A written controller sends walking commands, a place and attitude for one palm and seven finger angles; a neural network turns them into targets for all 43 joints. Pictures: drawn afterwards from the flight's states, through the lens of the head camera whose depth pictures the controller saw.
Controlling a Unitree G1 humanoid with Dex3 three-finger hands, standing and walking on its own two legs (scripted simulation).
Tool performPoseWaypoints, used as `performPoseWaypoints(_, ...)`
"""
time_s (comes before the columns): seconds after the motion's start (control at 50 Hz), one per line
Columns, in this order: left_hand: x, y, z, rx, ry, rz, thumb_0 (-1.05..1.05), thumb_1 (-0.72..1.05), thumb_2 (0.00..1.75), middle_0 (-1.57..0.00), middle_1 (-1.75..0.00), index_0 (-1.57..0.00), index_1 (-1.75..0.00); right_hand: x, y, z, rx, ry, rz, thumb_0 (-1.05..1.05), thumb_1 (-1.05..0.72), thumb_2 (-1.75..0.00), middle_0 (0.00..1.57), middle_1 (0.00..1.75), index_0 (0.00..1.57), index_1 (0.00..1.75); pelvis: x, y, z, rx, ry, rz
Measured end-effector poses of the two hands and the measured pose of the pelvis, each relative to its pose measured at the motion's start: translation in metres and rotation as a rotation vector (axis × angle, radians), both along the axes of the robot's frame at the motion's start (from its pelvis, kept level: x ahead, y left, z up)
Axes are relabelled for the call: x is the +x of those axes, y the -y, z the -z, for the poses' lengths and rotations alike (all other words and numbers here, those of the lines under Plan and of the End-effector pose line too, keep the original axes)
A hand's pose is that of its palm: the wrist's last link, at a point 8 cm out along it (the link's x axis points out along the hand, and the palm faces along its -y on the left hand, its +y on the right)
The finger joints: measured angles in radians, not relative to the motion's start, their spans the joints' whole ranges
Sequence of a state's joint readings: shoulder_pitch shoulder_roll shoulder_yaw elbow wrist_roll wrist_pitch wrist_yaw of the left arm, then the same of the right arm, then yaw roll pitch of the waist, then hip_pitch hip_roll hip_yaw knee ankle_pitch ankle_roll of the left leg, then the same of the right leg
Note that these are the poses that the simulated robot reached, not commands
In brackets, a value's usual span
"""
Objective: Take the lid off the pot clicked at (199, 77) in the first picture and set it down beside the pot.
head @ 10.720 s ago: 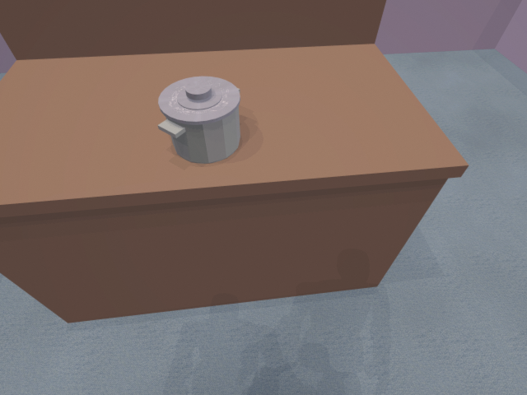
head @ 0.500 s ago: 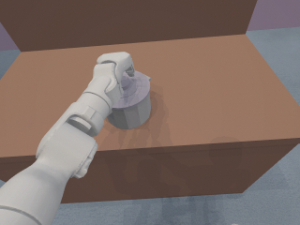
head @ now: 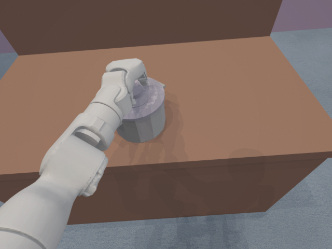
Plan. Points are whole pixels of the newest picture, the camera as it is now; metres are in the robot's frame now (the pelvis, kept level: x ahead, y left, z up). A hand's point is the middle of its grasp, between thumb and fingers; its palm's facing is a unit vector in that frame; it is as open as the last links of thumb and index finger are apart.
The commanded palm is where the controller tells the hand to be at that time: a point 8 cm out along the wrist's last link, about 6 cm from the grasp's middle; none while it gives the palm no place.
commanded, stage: close the fingers and squeeze the knob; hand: left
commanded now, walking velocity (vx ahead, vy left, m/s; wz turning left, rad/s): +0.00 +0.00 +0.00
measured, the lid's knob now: (132, 91) +0.51 +0.07 +0.10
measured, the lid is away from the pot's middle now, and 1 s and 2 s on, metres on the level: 0.00 0.01 0.00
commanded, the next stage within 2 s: lift the lid straight up in 1.28 s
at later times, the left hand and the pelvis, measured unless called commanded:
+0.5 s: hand (132, 92) +0.48 +0.06 +0.13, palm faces -0.34 -0.03 -0.94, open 8.5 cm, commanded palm +0.47 +0.06 +0.19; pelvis +0.00 +0.00 +0.00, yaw +0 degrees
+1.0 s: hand (131, 92) +0.48 +0.06 +0.13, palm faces -0.33 -0.03 -0.94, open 8.1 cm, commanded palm +0.47 +0.06 +0.19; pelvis +0.00 +0.00 +0.00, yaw +0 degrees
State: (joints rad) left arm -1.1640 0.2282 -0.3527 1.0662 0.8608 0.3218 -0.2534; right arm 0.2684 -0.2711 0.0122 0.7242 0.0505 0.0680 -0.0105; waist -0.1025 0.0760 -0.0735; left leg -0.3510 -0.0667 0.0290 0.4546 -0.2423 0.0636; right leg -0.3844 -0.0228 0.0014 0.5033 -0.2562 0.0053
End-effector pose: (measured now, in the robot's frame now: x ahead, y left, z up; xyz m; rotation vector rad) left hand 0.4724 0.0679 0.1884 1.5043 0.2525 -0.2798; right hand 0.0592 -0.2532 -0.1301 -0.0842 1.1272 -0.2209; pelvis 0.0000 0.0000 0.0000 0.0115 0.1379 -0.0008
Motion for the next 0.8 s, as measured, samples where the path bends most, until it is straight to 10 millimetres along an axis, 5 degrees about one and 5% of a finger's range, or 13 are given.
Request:
performPoseWaypoints(0.32, -0.002, 0.005, 0.003, 0.022, 0.004, 0.007, 0.00, -0.04, 1.10, -0.58, -0.73, -0.60, -0.75, 0.005, -0.002, 0.001, 0.014, 0.010, -0.006, 0.01, -0.91, -0.90, 0.20, 0.30, 0.20, 0.30, 0.001, 0.000, 0.000, 0.001, 0.001, -0.002)
performPoseWaypoints(0.8, 0.003, 0.004, 0.003, 0.004, -0.012, 0.000, -0.01, 0.12, 0.94, -0.55, -0.89, -0.65, -0.95, 0.012, 0.003, -0.001, 0.001, 0.004, -0.009, 0.01, -0.91, -0.90, 0.20, 0.30, 0.20, 0.30, 0.005, 0.002, 0.000, -0.001, -0.003, -0.003)
